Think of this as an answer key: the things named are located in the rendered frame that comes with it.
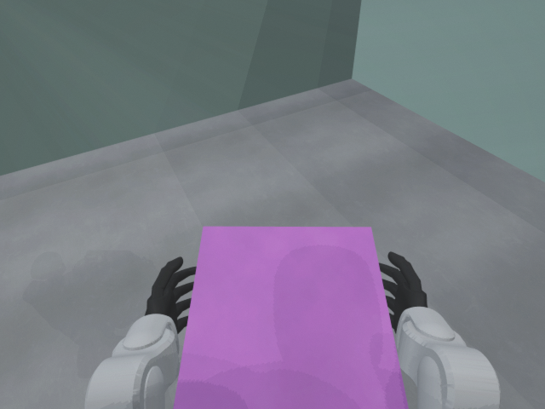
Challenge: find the right robot forearm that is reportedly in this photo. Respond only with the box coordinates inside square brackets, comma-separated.
[396, 307, 501, 409]

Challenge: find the left robot hand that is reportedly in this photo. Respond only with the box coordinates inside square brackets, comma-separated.
[145, 256, 197, 334]

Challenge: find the left robot forearm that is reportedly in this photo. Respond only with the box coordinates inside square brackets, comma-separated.
[84, 314, 180, 409]

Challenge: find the right robot hand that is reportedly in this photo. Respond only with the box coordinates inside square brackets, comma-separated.
[379, 251, 427, 333]

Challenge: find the carton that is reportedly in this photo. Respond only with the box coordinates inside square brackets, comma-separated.
[173, 227, 409, 409]

